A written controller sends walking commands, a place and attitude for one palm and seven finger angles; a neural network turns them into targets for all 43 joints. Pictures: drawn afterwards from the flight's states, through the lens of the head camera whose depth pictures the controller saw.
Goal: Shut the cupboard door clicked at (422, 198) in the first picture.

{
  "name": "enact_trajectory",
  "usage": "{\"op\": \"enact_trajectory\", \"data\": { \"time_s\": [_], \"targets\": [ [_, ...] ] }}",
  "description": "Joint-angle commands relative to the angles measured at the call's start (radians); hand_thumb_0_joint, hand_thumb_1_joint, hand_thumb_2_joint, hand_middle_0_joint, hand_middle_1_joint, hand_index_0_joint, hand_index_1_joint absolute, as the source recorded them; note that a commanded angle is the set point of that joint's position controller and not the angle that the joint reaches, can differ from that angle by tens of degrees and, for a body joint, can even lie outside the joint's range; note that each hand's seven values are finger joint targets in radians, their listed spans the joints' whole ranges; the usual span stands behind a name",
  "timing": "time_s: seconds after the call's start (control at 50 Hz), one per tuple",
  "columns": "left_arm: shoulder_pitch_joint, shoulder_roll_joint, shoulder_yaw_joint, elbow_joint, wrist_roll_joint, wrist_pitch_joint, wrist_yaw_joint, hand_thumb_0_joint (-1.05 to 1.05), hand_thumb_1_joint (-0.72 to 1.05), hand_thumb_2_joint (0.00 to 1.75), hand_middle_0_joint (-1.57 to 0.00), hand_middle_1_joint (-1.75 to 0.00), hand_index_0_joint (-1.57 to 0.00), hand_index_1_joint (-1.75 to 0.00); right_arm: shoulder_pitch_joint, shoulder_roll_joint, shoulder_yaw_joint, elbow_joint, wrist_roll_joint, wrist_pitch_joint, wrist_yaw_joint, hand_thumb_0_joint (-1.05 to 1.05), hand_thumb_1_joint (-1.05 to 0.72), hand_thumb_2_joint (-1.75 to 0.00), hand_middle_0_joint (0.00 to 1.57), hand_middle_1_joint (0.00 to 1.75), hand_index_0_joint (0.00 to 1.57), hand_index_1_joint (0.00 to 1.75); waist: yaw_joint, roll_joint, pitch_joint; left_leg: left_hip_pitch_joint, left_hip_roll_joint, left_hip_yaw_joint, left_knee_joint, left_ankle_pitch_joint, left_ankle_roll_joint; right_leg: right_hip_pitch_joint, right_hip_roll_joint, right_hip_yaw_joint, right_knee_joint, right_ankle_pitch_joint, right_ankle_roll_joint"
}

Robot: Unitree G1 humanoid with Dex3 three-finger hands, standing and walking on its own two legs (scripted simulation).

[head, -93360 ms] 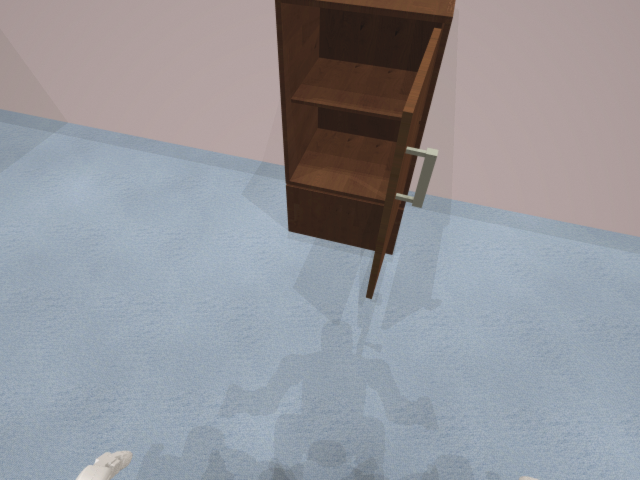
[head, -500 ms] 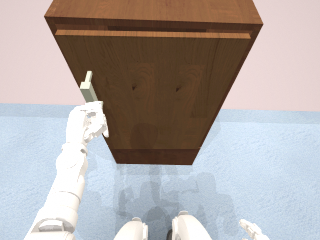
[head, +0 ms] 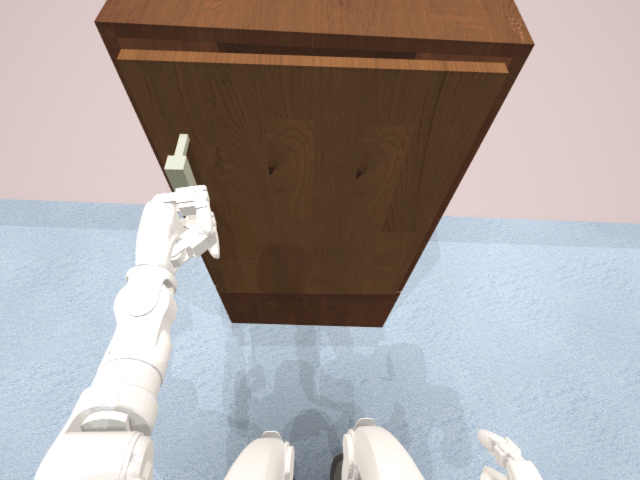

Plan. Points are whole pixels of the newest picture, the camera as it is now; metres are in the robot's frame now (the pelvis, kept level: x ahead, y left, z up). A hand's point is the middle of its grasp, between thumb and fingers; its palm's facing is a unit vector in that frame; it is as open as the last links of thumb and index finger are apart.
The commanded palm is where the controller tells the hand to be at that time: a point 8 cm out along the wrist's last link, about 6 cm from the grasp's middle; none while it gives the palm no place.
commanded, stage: push the door shut along its arc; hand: left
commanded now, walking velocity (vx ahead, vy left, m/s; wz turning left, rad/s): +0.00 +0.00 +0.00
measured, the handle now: (192, 186) +0.49 +0.18 +0.04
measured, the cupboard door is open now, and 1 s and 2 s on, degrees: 1 0 0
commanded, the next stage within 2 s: pull the fist back off the door in 0.54 s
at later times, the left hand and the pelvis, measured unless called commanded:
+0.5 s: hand (208, 224) +0.42 +0.14 +0.04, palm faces -0.15 -0.99 -0.06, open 3.2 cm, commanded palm +0.46 +0.17 +0.04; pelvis -0.03 +0.00 -0.02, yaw +3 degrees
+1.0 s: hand (215, 222) +0.43 +0.14 +0.04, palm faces +0.02 -1.00 -0.05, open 3.2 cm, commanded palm +0.41 +0.17 +0.04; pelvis -0.06 +0.00 -0.03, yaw +2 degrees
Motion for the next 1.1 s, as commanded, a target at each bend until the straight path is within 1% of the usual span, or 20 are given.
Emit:
{"op": "enact_trajectory", "data": {
  "time_s": [0.0, 0.04, 0.06, 0.12, 0.18, 0.24, 0.26, 0.4, 0.44, 0.5, 0.54, 0.62, 0.64, 0.68, 0.74, 0.8, 0.88, 0.96, 1.04, 1.08],
  "targets": [
    [-0.440, 0.130, 0.017, -0.145, -0.017, -0.063, -0.025, 0.00, 0.90, 0.90, -1.30, -1.50, -1.30, -1.50, 0.079, -0.160, -0.060, -0.076, 0.006, -0.031, -0.013, 0.00, -0.90, -0.90, 0.20, 0.30, 0.20, 0.30, -0.037, 0.043, -0.384, 0.165, 0.052, -0.105, -0.170, 0.251, -0.070, 0.250, -0.030, 0.080, -0.121, 0.181, 0.023],
    [-0.462, 0.139, 0.017, -0.134, -0.020, -0.055, -0.046, 0.00, 0.90, 0.90, -1.30, -1.50, -1.30, -1.50, 0.096, -0.168, -0.064, -0.071, 0.008, -0.028, -0.012, 0.00, -0.90, -0.90, 0.20, 0.30, 0.20, 0.30, -0.038, 0.072, -0.428, 0.229, 0.060, -0.123, -0.167, 0.338, -0.087, 0.222, -0.029, 0.065, -0.103, 0.220, 0.018],
    [-0.464, 0.102, -0.012, -0.134, -0.026, -0.050, -0.057, 0.00, 0.90, 0.90, -1.30, -1.50, -1.30, -1.50, 0.102, -0.166, -0.066, -0.071, 0.010, -0.027, -0.008, 0.00, -0.90, -0.90, 0.20, 0.30, 0.20, 0.30, -0.043, 0.064, -0.446, 0.246, 0.062, -0.127, -0.164, 0.359, -0.089, 0.219, -0.027, 0.062, -0.102, 0.227, 0.021],
    [-0.552, 0.126, -0.002, -0.095, -0.032, -0.047, -0.074, 0.00, 0.90, 0.90, -1.30, -1.50, -1.30, -1.50, 0.118, -0.171, -0.065, -0.061, 0.011, -0.025, -0.011, 0.00, -0.90, -0.90, 0.20, 0.30, 0.20, 0.30, -0.064, 0.031, -0.412, 0.208, 0.057, -0.127, -0.156, 0.336, -0.078, 0.216, -0.027, 0.064, -0.109, 0.223, 0.021],
    [-0.657, 0.136, -0.006, -0.037, -0.026, -0.058, -0.085, 0.00, 0.90, 0.90, -1.30, -1.50, -1.30, -1.50, 0.121, -0.172, -0.064, -0.039, 0.014, -0.021, -0.015, 0.00, -0.90, -0.90, 0.20, 0.30, 0.20, 0.30, -0.093, -0.019, -0.365, 0.152, 0.055, -0.124, -0.156, 0.234, -0.063, 0.199, -0.031, 0.075, -0.127, 0.155, 0.027],
    [-0.780, 0.158, -0.017, -0.002, -0.007, -0.076, -0.095, 0.00, 0.90, 0.90, -1.30, -1.50, -1.30, -1.50, 0.131, -0.179, -0.064, -0.019, 0.012, -0.027, -0.021, 0.00, -0.90, -0.90, 0.20, 0.30, 0.20, 0.30, -0.110, 0.036, -0.374, 0.168, 0.055, -0.140, -0.152, 0.189, -0.063, 0.138, -0.033, 0.074, -0.120, 0.104, 0.022],
    [-0.791, 0.130, -0.043, 0.019, -0.005, -0.077, -0.100, 0.00, 0.90, 0.90, -1.30, -1.50, -1.30, -1.50, 0.131, -0.178, -0.063, -0.015, 0.013, -0.028, -0.020, 0.00, -0.90, -0.90, 0.20, 0.30, 0.20, 0.30, -0.117, 0.059, -0.378, 0.183, 0.054, -0.146, -0.152, 0.172, -0.064, 0.109, -0.032, 0.071, -0.119, 0.086, 0.021],
    [-0.974, 0.121, -0.106, 0.105, 0.005, -0.064, -0.128, 0.00, 0.90, 0.90, -1.30, -1.50, -1.30, -1.50, 0.148, -0.199, -0.055, 0.017, 0.015, -0.045, -0.030, 0.00, -0.90, -0.90, 0.20, 0.30, 0.20, 0.30, -0.179, 0.075, -0.360, 0.145, 0.051, -0.180, -0.152, 0.004, -0.052, 0.015, -0.033, 0.074, -0.117, -0.010, 0.019],
    [-1.012, 0.149, -0.096, 0.115, 0.003, -0.059, -0.133, 0.00, 0.90, 0.90, -1.30, -1.50, -1.30, -1.50, 0.151, -0.207, -0.052, 0.021, 0.015, -0.052, -0.036, 0.00, -0.90, -0.90, 0.20, 0.30, 0.20, 0.30, -0.182, 0.083, -0.371, 0.134, 0.051, -0.185, -0.153, -0.039, -0.049, 0.007, -0.033, 0.075, -0.115, -0.031, 0.018],
    [-1.052, 0.129, -0.120, 0.120, -0.006, -0.044, -0.137, 0.00, 0.90, 0.90, -1.30, -1.50, -1.30, -1.50, 0.146, -0.212, -0.043, 0.026, 0.019, -0.068, -0.043, 0.00, -0.90, -0.90, 0.20, 0.30, 0.20, 0.30, -0.203, 0.087, -0.350, 0.109, 0.053, -0.195, -0.160, -0.115, -0.044, -0.021, -0.035, 0.077, -0.117, -0.065, 0.020],
    [-1.076, 0.109, -0.141, 0.114, -0.009, -0.042, -0.140, 0.00, 0.90, 0.90, -1.30, -1.50, -1.30, -1.50, 0.147, -0.214, -0.041, 0.026, 0.018, -0.081, -0.045, 0.00, -0.90, -0.90, 0.20, 0.30, 0.20, 0.30, -0.203, 0.122, -0.364, 0.127, 0.054, -0.206, -0.164, -0.133, -0.047, -0.042, -0.036, 0.074, -0.109, -0.066, 0.018],
    [-1.083, 0.154, -0.111, 0.135, -0.014, -0.028, -0.130, 0.00, 0.90, 0.90, -1.30, -1.50, -1.30, -1.50, 0.155, -0.225, -0.034, 0.024, 0.017, -0.101, -0.048, 0.00, -0.90, -0.90, 0.20, 0.30, 0.20, 0.30, -0.204, 0.108, -0.365, 0.088, 0.054, -0.219, -0.165, -0.187, -0.045, -0.049, -0.035, 0.071, -0.098, -0.090, 0.016],
    [-1.084, 0.126, 0.017, 0.151, -0.091, -0.018, -0.006, 0.00, 0.90, 0.90, -1.30, -1.50, -1.30, -1.50, 0.133, -0.214, -0.039, 0.018, 0.007, -0.103, -0.051, 0.00, -0.90, -0.90, 0.20, 0.30, 0.20, 0.30, -0.164, 0.100, -0.358, 0.057, 0.045, -0.234, -0.185, -0.228, -0.061, -0.062, -0.039, 0.068, -0.092, -0.100, 0.020],
    [-1.020, 0.060, -0.016, 0.190, -0.068, -0.006, 0.100, 0.00, 0.90, 0.90, -1.30, -1.50, -1.30, -1.50, 0.129, -0.211, -0.036, 0.013, -0.003, -0.107, -0.032, 0.00, -0.90, -0.90, 0.20, 0.30, 0.20, 0.30, -0.176, 0.076, -0.333, 0.044, 0.049, -0.236, -0.187, -0.272, -0.065, -0.073, -0.040, 0.065, -0.095, -0.115, 0.030],
    [-1.056, 0.117, -0.010, 0.159, 0.001, -0.038, 0.158, 0.00, 0.90, 0.90, -1.30, -1.50, -1.30, -1.50, 0.157, -0.216, -0.045, 0.017, -0.017, -0.106, -0.015, 0.00, -0.90, -0.90, 0.20, 0.30, 0.20, 0.30, -0.173, 0.096, -0.405, 0.067, 0.048, -0.227, -0.177, -0.208, -0.067, -0.043, -0.042, 0.060, -0.079, -0.077, 0.029],
    [-1.060, 0.142, -0.034, 0.174, 0.071, -0.064, 0.165, 0.00, 0.90, 0.90, -1.30, -1.50, -1.30, -1.50, 0.169, -0.216, -0.047, 0.020, -0.025, -0.096, 0.002, 0.00, -0.90, -0.90, 0.20, 0.30, 0.20, 0.30, -0.180, 0.080, -0.392, 0.051, 0.046, -0.212, -0.165, -0.204, -0.061, -0.028, -0.042, 0.072, -0.094, -0.090, 0.029],
    [-1.003, 0.181, -0.014, 0.213, 0.093, -0.082, 0.135, 0.00, 0.90, 0.90, -1.30, -1.50, -1.30, -1.50, 0.164, -0.217, -0.045, 0.004, -0.024, -0.090, 0.009, 0.00, -0.90, -0.90, 0.20, 0.30, 0.20, 0.30, -0.163, 0.055, -0.375, -0.005, 0.041, -0.187, -0.155, -0.211, -0.054, 0.011, -0.041, 0.090, -0.110, -0.131, 0.026],
    [-0.950, 0.195, 0.015, 0.207, 0.059, -0.077, 0.097, 0.00, 0.90, 0.90, -1.30, -1.50, -1.30, -1.50, 0.157, -0.217, -0.043, -0.012, -0.016, -0.086, 0.007, 0.00, -0.90, -0.90, 0.20, 0.30, 0.20, 0.30, -0.139, 0.066, -0.378, -0.003, 0.044, -0.184, -0.163, -0.208, -0.056, 0.031, -0.043, 0.093, -0.111, -0.142, 0.024],
    [-0.848, 0.127, -0.011, 0.164, 0.024, -0.070, 0.073, 0.00, 0.90, 0.90, -1.30, -1.50, -1.30, -1.50, 0.148, -0.215, -0.049, -0.032, -0.009, -0.080, 0.009, 0.00, -0.90, -0.90, 0.20, 0.30, 0.20, 0.30, -0.109, 0.089, -0.383, 0.072, 0.062, -0.217, -0.202, -0.203, -0.066, 0.011, -0.041, 0.073, -0.097, -0.109, 0.023],
    [-0.791, 0.111, -0.003, 0.140, 0.008, -0.063, 0.075, 0.00, 0.90, 0.90, -1.30, -1.50, -1.30, -1.50, 0.145, -0.213, -0.054, -0.037, -0.008, -0.075, 0.012, 0.00, -0.90, -0.90, 0.20, 0.30, 0.20, 0.30, -0.094, 0.049, -0.383, 0.075, 0.061, -0.211, -0.209, -0.191, -0.065, 0.038, -0.041, 0.073, -0.106, -0.107, 0.024]
  ]
}}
